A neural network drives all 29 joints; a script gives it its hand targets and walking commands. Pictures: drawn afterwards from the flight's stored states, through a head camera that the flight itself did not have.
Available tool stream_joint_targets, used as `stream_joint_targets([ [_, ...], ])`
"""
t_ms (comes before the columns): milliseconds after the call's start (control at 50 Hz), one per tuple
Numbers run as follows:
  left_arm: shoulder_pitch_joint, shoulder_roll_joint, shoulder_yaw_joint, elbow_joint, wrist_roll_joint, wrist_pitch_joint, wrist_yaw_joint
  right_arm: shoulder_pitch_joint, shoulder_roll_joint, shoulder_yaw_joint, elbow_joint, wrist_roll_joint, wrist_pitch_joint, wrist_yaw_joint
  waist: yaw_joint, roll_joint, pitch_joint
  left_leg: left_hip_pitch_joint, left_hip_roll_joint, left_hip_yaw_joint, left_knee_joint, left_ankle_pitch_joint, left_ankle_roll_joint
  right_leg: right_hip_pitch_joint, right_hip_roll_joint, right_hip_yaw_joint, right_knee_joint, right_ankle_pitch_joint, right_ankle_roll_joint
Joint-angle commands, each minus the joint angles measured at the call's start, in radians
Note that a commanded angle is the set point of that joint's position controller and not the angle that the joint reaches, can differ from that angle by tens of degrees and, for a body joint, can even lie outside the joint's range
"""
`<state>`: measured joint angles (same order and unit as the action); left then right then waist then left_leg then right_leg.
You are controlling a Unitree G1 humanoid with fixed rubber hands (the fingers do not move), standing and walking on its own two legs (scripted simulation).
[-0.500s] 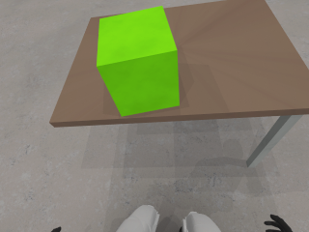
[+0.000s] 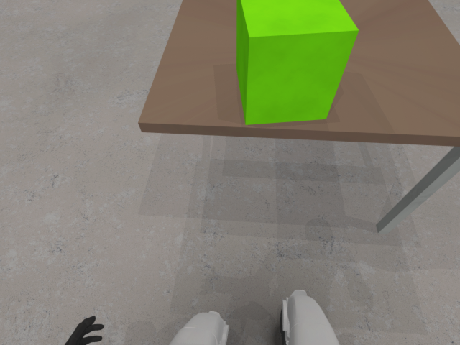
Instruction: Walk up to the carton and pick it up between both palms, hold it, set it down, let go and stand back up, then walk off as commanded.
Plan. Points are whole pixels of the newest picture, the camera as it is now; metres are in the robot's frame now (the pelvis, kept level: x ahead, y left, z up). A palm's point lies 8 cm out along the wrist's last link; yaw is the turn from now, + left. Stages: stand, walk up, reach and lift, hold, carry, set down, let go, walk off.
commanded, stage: walk off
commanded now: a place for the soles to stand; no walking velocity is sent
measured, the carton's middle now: (283, 54) +0.74 -0.09 +0.06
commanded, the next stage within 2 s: stand in 1.62 s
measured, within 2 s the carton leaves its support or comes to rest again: neither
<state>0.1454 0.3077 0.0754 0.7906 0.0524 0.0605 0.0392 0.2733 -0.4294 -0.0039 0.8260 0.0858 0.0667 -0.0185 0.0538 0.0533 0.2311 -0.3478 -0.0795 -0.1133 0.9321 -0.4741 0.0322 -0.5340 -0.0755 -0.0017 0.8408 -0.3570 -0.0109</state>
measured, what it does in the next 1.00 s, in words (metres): steps on the spot: right foot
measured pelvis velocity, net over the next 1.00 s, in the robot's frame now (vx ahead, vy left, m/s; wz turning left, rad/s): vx -0.01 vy -0.05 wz -0.07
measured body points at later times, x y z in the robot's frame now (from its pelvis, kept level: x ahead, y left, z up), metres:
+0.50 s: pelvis -0.02 +0.02 +0.04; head +0.01 +0.05 +0.49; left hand +0.05 +0.32 -0.10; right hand +0.05 -0.28 -0.06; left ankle +0.03 +0.10 -0.69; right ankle -0.11 -0.11 -0.61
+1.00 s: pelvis -0.01 -0.05 +0.03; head +0.01 -0.08 +0.47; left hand +0.07 +0.25 -0.08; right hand +0.04 -0.38 -0.10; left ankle +0.01 +0.09 -0.68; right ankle +0.01 -0.16 -0.69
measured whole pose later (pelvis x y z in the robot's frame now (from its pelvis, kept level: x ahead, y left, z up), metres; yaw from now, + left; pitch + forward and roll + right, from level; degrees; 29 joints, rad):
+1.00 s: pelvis -0.01 -0.05 +0.03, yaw -4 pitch -2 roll +2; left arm 0.24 0.33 0.07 0.92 0.05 -0.01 -0.01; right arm 0.27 -0.42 0.00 0.92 0.09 -0.02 -0.03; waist 0.05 0.02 0.06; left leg -0.31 -0.06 -0.09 0.73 -0.42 0.01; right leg -0.35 0.01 0.07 0.76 -0.37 -0.02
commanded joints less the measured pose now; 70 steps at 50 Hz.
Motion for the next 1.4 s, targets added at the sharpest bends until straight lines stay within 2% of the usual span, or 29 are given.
stream_joint_targets([
  [0, -0.044, 0.324, 0.083, -0.073, -0.044, -0.002, 0.004, -0.04, -0.326, -0.147, -0.105, -0.128, -0.04, -0.019, -0.097, 0.073, -0.077, -0.227, 0.352, -0.736, -0.739, -0.332, 0.056, -0.077, 0.204, 0.302, 0.407, -0.173, 0.016],
  [40, 0.031, 0.31, 0.087, -0.002, -0.058, 0.001, -0.006, -0.106, -0.238, -0.117, -0.101, -0.127, -0.058, -0.032, -0.063, 0.028, -0.068, -0.141, 0.258, -0.522, -0.666, -0.217, -0.033, -0.062, 0.207, 0.326, 0.427, -0.076, 0.016],
  [60, 0.091, 0.288, 0.077, 0.033, -0.063, 0.0, -0.011, -0.13, -0.212, -0.109, -0.088, -0.121, -0.07, -0.034, -0.05, 0.063, -0.113, -0.049, 0.245, -0.47, -0.635, -0.174, -0.052, -0.074, 0.205, 0.317, 0.433, -0.041, 0.021],
  [100, 0.138, 0.278, 0.07, 0.041, -0.063, 0.001, -0.018, -0.115, -0.174, -0.113, -0.077, -0.11, -0.09, -0.037, -0.037, 0.046, -0.194, 0.074, 0.231, -0.441, -0.627, -0.194, -0.054, -0.047, 0.191, 0.293, 0.38, -0.008, 0.022],
  [220, 0.142, 0.303, 0.077, 0.042, -0.044, -0.01, -0.041, 0.004, -0.188, -0.13, -0.031, -0.103, -0.119, -0.043, -0.074, 0.055, -0.248, 0.289, 0.272, -0.459, -0.654, -0.244, -0.043, -0.028, 0.141, 0.268, 0.211, -0.018, 0.025],
  [240, 0.152, 0.308, 0.081, 0.045, -0.042, -0.012, -0.048, 0.025, -0.191, -0.131, -0.032, -0.101, -0.125, -0.044, -0.074, 0.059, -0.26, 0.321, 0.271, -0.452, -0.673, -0.237, -0.068, -0.011, 0.142, 0.248, 0.187, -0.028, 0.022],
  [320, 0.153, 0.31, 0.087, 0.054, -0.035, -0.026, -0.059, 0.09, -0.221, -0.15, -0.003, -0.095, -0.135, -0.046, -0.092, 0.094, -0.254, 0.396, 0.272, -0.461, -0.701, -0.215, -0.031, -0.042, 0.138, 0.197, 0.196, -0.026, 0.003],
  [460, 0.151, 0.286, 0.079, 0.042, -0.03, -0.057, -0.064, 0.133, -0.227, -0.154, 0.001, -0.084, -0.16, -0.052, -0.091, 0.028, -0.272, 0.444, 0.348, -0.469, -0.582, 0.192, 0.103, -0.075, 0.088, 0.175, 0.19, -0.073, -0.007],
  [540, 0.15, 0.279, 0.077, 0.038, -0.033, -0.068, -0.064, 0.059, -0.234, -0.148, 0.001, -0.092, -0.162, -0.05, -0.066, 0.023, -0.224, 0.291, 0.367, -0.439, -0.563, 0.121, 0.186, -0.036, 0.032, 0.159, 0.099, -0.153, -0.011],
  [580, 0.161, 0.268, 0.07, 0.043, -0.043, -0.077, -0.066, -0.009, -0.23, -0.137, -0.011, -0.098, -0.154, -0.045, -0.045, 0.023, -0.202, 0.157, 0.355, -0.365, -0.542, 0.098, 0.191, 0.048, 0.006, 0.145, -0.049, -0.173, -0.02],
  [620, 0.211, 0.245, 0.064, 0.084, -0.054, -0.087, -0.06, -0.111, -0.214, -0.122, -0.026, -0.102, -0.142, -0.037, 0.007, 0.022, -0.21, -0.044, 0.272, -0.185, -0.45, 0.103, 0.116, 0.315, 0.005, 0.119, -0.316, 0.001, -0.038],
  [640, 0.268, 0.241, 0.069, 0.111, -0.053, -0.093, -0.053, -0.139, -0.186, -0.111, -0.037, -0.105, -0.13, -0.03, 0.041, -0.023, -0.231, -0.105, 0.205, -0.112, -0.328, 0.146, 0.057, 0.418, 0.03, 0.125, -0.412, -0.013, -0.049],
  [660, 0.273, 0.276, 0.073, 0.116, -0.043, -0.096, -0.041, -0.147, -0.141, -0.097, -0.044, -0.098, -0.119, -0.028, 0.049, -0.149, -0.227, -0.147, 0.106, -0.039, -0.132, 0.131, 0.023, 0.401, -0.039, 0.263, -0.479, -0.104, -0.067],
  [680, 0.191, 0.328, 0.066, 0.08, -0.039, -0.096, -0.034, -0.107, -0.112, -0.089, -0.037, -0.084, -0.106, -0.025, 0.014, -0.267, -0.172, -0.208, -0.019, 0.012, -0.004, -0.052, -0.02, 0.275, -0.178, 0.512, -0.611, -0.257, -0.095],
  [700, 0.103, 0.357, 0.063, 0.047, -0.038, -0.09, -0.035, -0.041, -0.149, -0.105, -0.009, -0.084, -0.094, -0.027, -0.043, -0.164, -0.129, -0.114, 0.002, -0.017, 0.057, -0.05, -0.036, 0.091, -0.231, 0.545, -0.665, -0.481, -0.122],
  [720, 0.01, 0.374, 0.068, 0.044, -0.036, -0.088, -0.034, -0.024, -0.168, -0.108, 0.024, -0.08, -0.095, -0.024, -0.055, -0.204, -0.07, -0.055, 0.031, -0.045, 0.059, -0.055, -0.018, -0.02, -0.254, 0.582, -0.684, -0.553, -0.163],
  [760, -0.053, 0.344, 0.06, 0.025, -0.031, -0.087, -0.032, -0.004, -0.187, -0.114, 0.057, -0.074, -0.091, -0.009, -0.078, -0.216, 0.004, -0.016, 0.047, -0.02, 0.073, 0.0, -0.014, -0.066, -0.224, 0.498, -0.695, -0.553, -0.161],
  [780, -0.06, 0.318, 0.054, 0.028, -0.038, -0.089, -0.038, -0.009, -0.183, -0.109, 0.068, -0.073, -0.089, -0.006, -0.079, -0.229, 0.015, -0.019, 0.046, -0.003, 0.057, 0.033, -0.024, -0.049, -0.174, 0.426, -0.681, -0.509, -0.137],
  [860, 0.047, 0.329, 0.054, 0.035, -0.034, -0.097, -0.043, -0.039, -0.17, -0.094, 0.033, -0.089, -0.106, 0.0, -0.021, -0.219, -0.103, -0.137, 0.055, 0.026, -0.08, -0.013, -0.025, 0.268, -0.156, 0.385, -0.564, -0.245, -0.138],
  [940, 0.101, 0.321, 0.052, 0.031, -0.041, -0.097, -0.044, -0.026, -0.145, -0.078, 0.011, -0.088, -0.121, -0.004, -0.017, -0.256, -0.234, -0.128, 0.065, 0.059, -0.284, -0.052, -0.016, 0.469, -0.149, 0.32, -0.424, 0.142, -0.131],
  [980, 0.071, 0.312, 0.042, 0.017, -0.048, -0.089, -0.042, 0.001, -0.132, -0.075, 0.024, -0.087, -0.131, -0.009, -0.05, -0.241, -0.285, 0.006, 0.062, 0.076, -0.443, 0.07, -0.004, 0.43, -0.127, 0.261, -0.348, 0.272, -0.109],
  [1020, 0.024, 0.263, 0.019, 0.015, -0.064, -0.085, -0.037, -0.011, -0.152, -0.082, 0.028, -0.096, -0.141, -0.022, -0.065, -0.157, -0.319, 0.204, 0.134, -0.083, -0.466, 0.392, 0.029, 0.262, -0.082, 0.216, -0.26, 0.359, -0.059],
  [1040, 0.024, 0.227, 0.014, 0.012, -0.075, -0.088, -0.034, -0.03, -0.177, -0.084, 0.021, -0.102, -0.15, -0.025, -0.051, -0.038, -0.333, 0.203, 0.236, -0.241, -0.469, 0.526, 0.07, 0.225, -0.005, 0.146, -0.177, 0.317, -0.014],
  [1060, 0.055, 0.232, 0.017, 0.038, -0.071, -0.09, -0.026, -0.085, -0.192, -0.081, 0.016, -0.1, -0.15, -0.021, -0.027, -0.033, -0.311, 0.12, 0.291, -0.288, -0.451, 0.52, 0.119, 0.272, 0.028, 0.106, -0.175, 0.181, 0.003],
  [1080, 0.061, 0.243, 0.016, 0.048, -0.065, -0.096, -0.022, -0.112, -0.179, -0.072, 0.012, -0.101, -0.146, -0.019, -0.013, -0.067, -0.294, 0.056, 0.267, -0.24, -0.41, 0.536, 0.115, 0.341, 0.013, 0.123, -0.237, 0.188, -0.009],
  [1120, 0.045, 0.281, 0.019, 0.061, -0.063, -0.105, -0.027, -0.12, -0.136, -0.059, 0.013, -0.094, -0.14, -0.02, -0.032, -0.093, -0.295, 0.041, 0.15, -0.074, -0.326, 0.518, 0.035, 0.37, -0.059, 0.216, -0.35, 0.302, -0.061],
  [1160, 0.034, 0.304, 0.021, 0.056, -0.062, -0.108, -0.026, -0.096, -0.125, -0.062, 0.023, -0.085, -0.134, -0.017, -0.046, -0.089, -0.314, 0.111, 0.11, -0.027, -0.28, 0.456, 0.013, 0.316, -0.118, 0.257, -0.379, 0.35, -0.107],
  [1280, 0.022, 0.271, 0.011, 0.073, -0.061, -0.096, -0.026, -0.153, -0.157, -0.061, 0.023, -0.092, -0.138, -0.016, -0.032, -0.065, -0.287, 0.039, 0.188, -0.138, -0.414, 0.416, 0.057, 0.344, -0.022, 0.176, -0.32, 0.227, -0.047],
  [1380, 0.001, 0.284, 0.01, 0.088, -0.056, -0.1, -0.034, -0.17, -0.143, -0.058, 0.035, -0.092, -0.136, -0.012, -0.04, -0.054, -0.247, 0.016, 0.163, -0.121, -0.452, 0.303, 0.047, 0.315, -0.043, 0.197, -0.381, 0.099, -0.05],
])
